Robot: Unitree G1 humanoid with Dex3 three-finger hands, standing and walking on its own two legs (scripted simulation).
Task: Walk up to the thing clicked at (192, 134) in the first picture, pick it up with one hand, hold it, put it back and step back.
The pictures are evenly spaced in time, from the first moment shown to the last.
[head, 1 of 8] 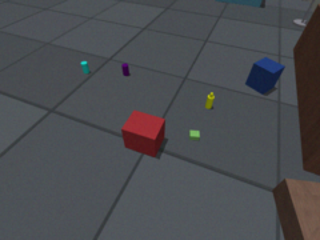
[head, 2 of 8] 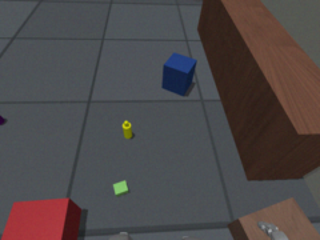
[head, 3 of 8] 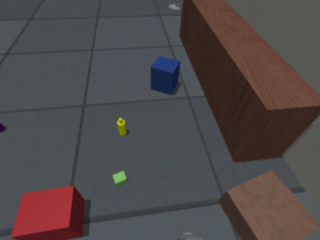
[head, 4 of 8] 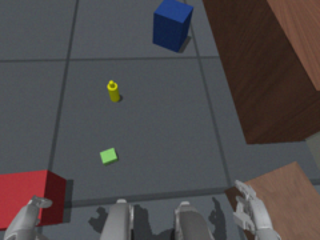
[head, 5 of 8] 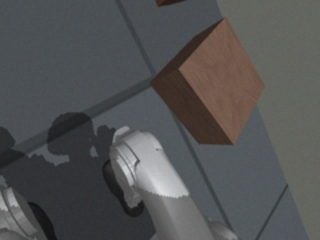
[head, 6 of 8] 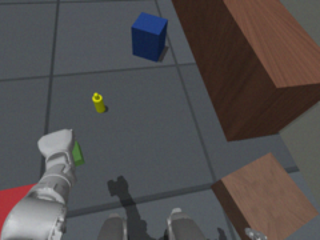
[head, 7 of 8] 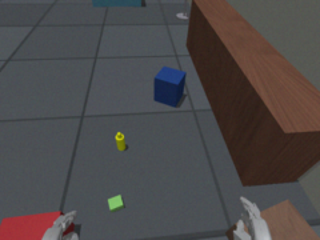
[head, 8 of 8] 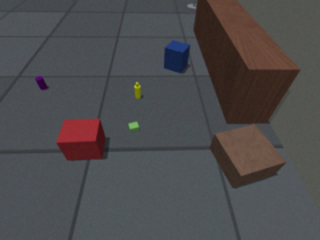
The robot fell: no
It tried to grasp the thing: yes
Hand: left
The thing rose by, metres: 0.69
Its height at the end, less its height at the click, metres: +0.00
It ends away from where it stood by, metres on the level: 0.02
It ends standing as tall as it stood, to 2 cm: yes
